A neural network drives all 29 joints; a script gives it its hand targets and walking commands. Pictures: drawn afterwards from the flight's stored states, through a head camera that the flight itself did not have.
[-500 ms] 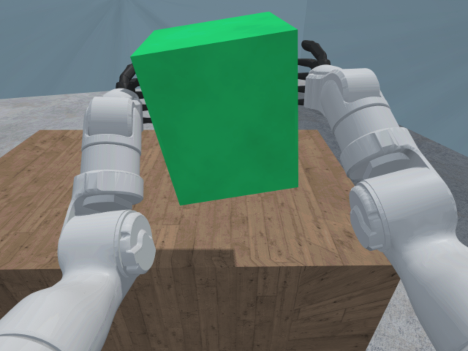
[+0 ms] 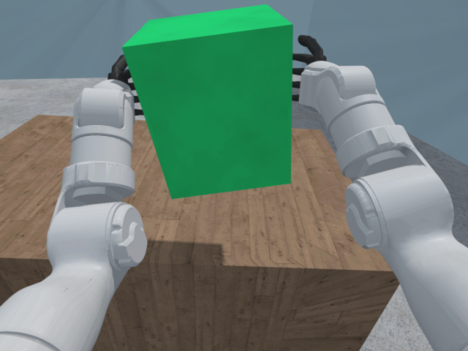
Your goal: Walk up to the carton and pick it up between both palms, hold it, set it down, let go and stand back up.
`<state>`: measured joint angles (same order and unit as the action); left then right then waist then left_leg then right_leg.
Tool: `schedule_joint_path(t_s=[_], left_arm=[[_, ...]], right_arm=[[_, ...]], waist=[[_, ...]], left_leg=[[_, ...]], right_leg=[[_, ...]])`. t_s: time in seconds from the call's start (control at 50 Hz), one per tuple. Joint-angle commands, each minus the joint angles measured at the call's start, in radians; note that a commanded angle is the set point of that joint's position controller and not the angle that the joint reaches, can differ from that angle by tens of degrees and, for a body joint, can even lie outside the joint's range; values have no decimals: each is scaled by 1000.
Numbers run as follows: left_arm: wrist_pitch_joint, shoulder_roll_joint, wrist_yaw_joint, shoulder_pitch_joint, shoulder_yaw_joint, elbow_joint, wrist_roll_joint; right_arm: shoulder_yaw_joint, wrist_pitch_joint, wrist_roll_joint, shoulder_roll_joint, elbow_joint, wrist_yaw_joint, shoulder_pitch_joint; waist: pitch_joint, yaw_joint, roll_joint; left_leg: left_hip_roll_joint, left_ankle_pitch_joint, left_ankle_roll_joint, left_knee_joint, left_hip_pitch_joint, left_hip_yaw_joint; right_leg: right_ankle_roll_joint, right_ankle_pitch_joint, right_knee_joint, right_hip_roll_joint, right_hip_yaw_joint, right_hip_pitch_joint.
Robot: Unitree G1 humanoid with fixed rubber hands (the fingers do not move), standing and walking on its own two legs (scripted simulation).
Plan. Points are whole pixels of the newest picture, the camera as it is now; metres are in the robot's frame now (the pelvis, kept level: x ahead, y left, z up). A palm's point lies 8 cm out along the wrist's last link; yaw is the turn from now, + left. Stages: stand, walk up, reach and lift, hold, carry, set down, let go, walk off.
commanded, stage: hold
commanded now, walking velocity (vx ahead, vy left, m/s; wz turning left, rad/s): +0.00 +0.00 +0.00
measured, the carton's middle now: (219, 101) +0.43 +0.02 +0.30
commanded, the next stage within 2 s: set down in 1.56 s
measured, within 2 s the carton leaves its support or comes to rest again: neither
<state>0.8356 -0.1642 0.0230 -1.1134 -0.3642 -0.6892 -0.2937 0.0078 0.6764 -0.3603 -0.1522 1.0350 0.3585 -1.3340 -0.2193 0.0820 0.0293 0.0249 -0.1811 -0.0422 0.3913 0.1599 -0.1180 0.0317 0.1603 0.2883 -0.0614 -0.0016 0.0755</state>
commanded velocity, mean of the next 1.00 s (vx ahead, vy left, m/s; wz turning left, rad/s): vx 0.00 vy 0.00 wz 0.00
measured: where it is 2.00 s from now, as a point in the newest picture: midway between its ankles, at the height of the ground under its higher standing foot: outside the picture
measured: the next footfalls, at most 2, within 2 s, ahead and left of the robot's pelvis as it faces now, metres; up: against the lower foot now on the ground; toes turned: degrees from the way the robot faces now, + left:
none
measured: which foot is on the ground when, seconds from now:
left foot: down 0.00-1.00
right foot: down 0.00-1.00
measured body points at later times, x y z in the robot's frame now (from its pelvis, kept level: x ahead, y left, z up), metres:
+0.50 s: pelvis +0.00 +0.01 +0.00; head -0.11 +0.01 +0.43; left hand +0.38 +0.15 +0.33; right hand +0.37 -0.15 +0.35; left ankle +0.02 +0.14 -0.75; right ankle +0.00 -0.10 -0.75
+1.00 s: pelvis -0.01 +0.00 +0.00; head -0.12 +0.02 +0.43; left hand +0.38 +0.16 +0.33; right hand +0.36 -0.14 +0.36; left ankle +0.02 +0.14 -0.75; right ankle +0.00 -0.10 -0.75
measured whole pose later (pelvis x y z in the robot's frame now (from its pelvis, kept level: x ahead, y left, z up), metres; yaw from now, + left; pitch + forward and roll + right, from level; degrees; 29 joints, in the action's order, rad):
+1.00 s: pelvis -0.01 +0.00 +0.00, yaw +0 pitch -4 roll -1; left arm 0.85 -0.15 0.02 -1.11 -0.36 -0.69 -0.30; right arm 0.02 0.69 -0.37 -0.17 1.06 0.35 -1.34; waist -0.23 0.09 0.00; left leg 0.03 -0.17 -0.04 0.40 0.17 -0.12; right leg 0.03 0.16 0.30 -0.06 0.00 0.09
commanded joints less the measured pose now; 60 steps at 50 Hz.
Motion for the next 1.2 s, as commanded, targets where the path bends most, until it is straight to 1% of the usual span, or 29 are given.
schedule_joint_path(t_s=[0.0, 0.06, 0.12, 0.14, 0.16, 0.22, 0.34, 0.36, 0.38, 0.44, 0.48, 0.5, 0.54, 0.58, 0.64, 0.68, 0.7, 0.74, 0.76, 0.82, 0.84, 0.88, 0.92, 0.94, 1.0, 1.02, 1.06, 1.12, 1.18], left_arm=[[-74, 637, 166, -855, 280, 290, 243], [-60, 614, 163, -829, 240, 265, 212], [-60, 626, 165, -802, 253, 353, 210], [-53, 615, 164, -776, 258, 345, 213], [-48, 629, 163, -759, 260, 341, 212], [-46, 624, 152, -766, 265, 398, 208], [-55, 580, 151, -782, 207, 233, 204], [-64, 624, 151, -796, 231, 242, 216], [-70, 587, 144, -854, 206, 235, 214], [-67, 581, 140, -856, 210, 213, 227], [-69, 573, 139, -843, 209, 195, 240], [-64, 569, 141, -821, 193, 176, 231], [-58, 559, 157, -832, 164, 144, 222], [-53, 549, 177, -831, 145, 80, 195], [-57, 562, 192, -844, 181, 90, 203], [-58, 527, 191, -854, 133, 62, 173], [-65, 557, 191, -864, 160, 111, 188], [-67, 562, 193, -850, 168, 129, 197], [-71, 565, 196, -846, 170, 126, 192], [-83, 566, 185, -881, 190, 189, 203], [-80, 587, 182, -875, 194, 187, 202], [-79, 583, 180, -880, 197, 153, 198], [-83, 597, 176, -879, 222, 179, 227], [-92, 593, 170, -912, 211, 189, 223], [-102, 589, 158, -941, 200, 161, 233], [-103, 573, 154, -926, 168, 125, 214], [-96, 578, 157, -886, 180, 104, 223], [-97, 545, 152, -893, 133, 82, 203], [-83, 551, 161, -877, 103, 48, 170]], right_arm=[[35, -32, -216, 509, -294, -192, -582], [33, -20, -214, 492, -285, -201, -577], [92, -20, -244, 527, -354, -199, -565], [96, -18, -255, 516, -376, -201, -557], [121, -19, -268, 525, -401, -202, -579], [157, -17, -272, 553, -417, -206, -573], [149, -21, -230, 606, -416, -226, -649], [137, -19, -219, 616, -403, -225, -648], [131, -21, -218, 626, -398, -230, -692], [87, -17, -204, 590, -370, -217, -664], [105, -21, -212, 606, -370, -207, -661], [103, -22, -217, 604, -384, -202, -672], [80, -6, -207, 585, -337, -190, -648], [29, -2, -179, 574, -286, -189, -657], [-2, 1, -181, 527, -225, -189, -632], [6, 4, -182, 542, -213, -195, -671], [14, -5, -188, 546, -222, -194, -654], [35, -11, -211, 556, -263, -198, -672], [13, -6, -202, 545, -232, -196, -657], [47, -18, -204, 550, -270, -200, -659], [31, -14, -203, 536, -252, -197, -648], [25, -18, -193, 555, -250, -199, -677], [27, -33, -205, 553, -298, -202, -680], [37, -35, -199, 560, -294, -206, -702], [-11, -26, -181, 567, -258, -216, -700], [7, -25, -177, 590, -248, -221, -707], [-5, -30, -179, 561, -260, -214, -695], [24, -23, -192, 570, -237, -216, -703], [1, -16, -179, 554, -212, -221, -696]], waist=[[-281, 74, -190], [-227, 60, -182], [-290, 35, -181], [-304, 52, -176], [-298, 23, -181], [-306, 11, -143], [-222, -42, -17], [-230, -23, -25], [-239, -39, -5], [-244, 11, 14], [-255, 4, 18], [-251, -5, -3], [-220, 13, 4], [-161, 14, -30], [-169, 46, -79], [-160, 4, -92], [-211, 19, -112], [-228, 8, -131], [-213, 24, -133], [-251, 11, -120], [-228, 27, -127], [-200, 7, -115], [-244, 36, -116], [-261, 13, -103], [-220, 25, -91], [-203, -5, -70], [-215, 25, -84], [-227, -17, -81], [-180, -13, -86]], left_leg=[[-55, 254, -65, -29, -80, 64], [-50, 251, -54, -41, -45, 58], [-48, 305, -66, -33, -77, 61], [-55, 337, -65, -22, -96, 66], [-54, 333, -53, -21, -70, 48], [-53, 337, -50, -21, -110, 63], [-48, 171, -6, -55, -46, 67], [-51, 161, -9, -53, -41, 59], [-51, 165, -11, -47, -54, 63], [-58, 162, -11, -40, -71, 61], [-61, 184, -7, -32, -78, 65], [-59, 193, -11, -26, -83, 69], [-58, 153, -7, -42, -59, 74], [-62, 83, -7, -55, -22, 78], [-57, 94, -27, -56, -19, 73], [-54, 101, -28, -59, 7, 72], [-55, 119, -25, -49, -10, 74], [-52, 148, -23, -38, -26, 61], [-56, 148, -32, -50, -15, 73], [-53, 186, -43, -39, -40, 72], [-53, 177, -40, -41, -38, 61], [-52, 121, -35, -52, -19, 60], [-55, 137, -33, -40, -27, 67], [-53, 132, -23, -45, -27, 61], [-51, 62, -18, -58, 7, 51], [-51, 56, -15, -57, 13, 57], [-56, 75, -13, -54, -11, 62], [-55, 85, -11, -54, -14, 69], [-48, 40, -10, -64, 4, 73]], right_leg=[[-44, -188, -12, -7, 21, -86], [-38, -196, -12, -7, 18, -106], [-44, -255, 0, -14, 22, -146], [-43, -274, 1, -16, 34, -149], [-45, -283, 4, -15, 30, -149], [-47, -263, 5, -20, 21, -133], [-53, -115, -26, -11, 17, -59], [-52, -109, -24, -11, 22, -66], [-49, -96, -24, -10, 20, -50], [-65, -125, -35, -6, 30, -45], [-73, -159, -30, -9, 35, -49], [-68, -157, -31, -7, 44, -44], [-80, -145, -35, 7, 47, -50], [-66, -50, -59, 14, 46, -19], [-50, -71, -39, 11, 44, -35], [-54, -73, -41, 19, 55, -47], [-50, -94, -30, 16, 43, -57], [-56, -130, -34, 30, 70, -74], [-55, -132, -32, 19, 52, -77], [-55, -158, -23, 5, 39, -76], [-51, -153, -23, 3, 32, -73], [-45, -88, -32, 9, 31, -43], [-52, -95, -29, 6, 37, -67], [-49, -86, -28, -2, 36, -48], [-46, -43, -36, 2, 31, -31], [-42, -14, -40, 5, 38, -33], [-51, -49, -46, 6, 39, -44], [-51, -41, -44, 5, 35, -35], [-43, 12, -48, 1, 32, -23]])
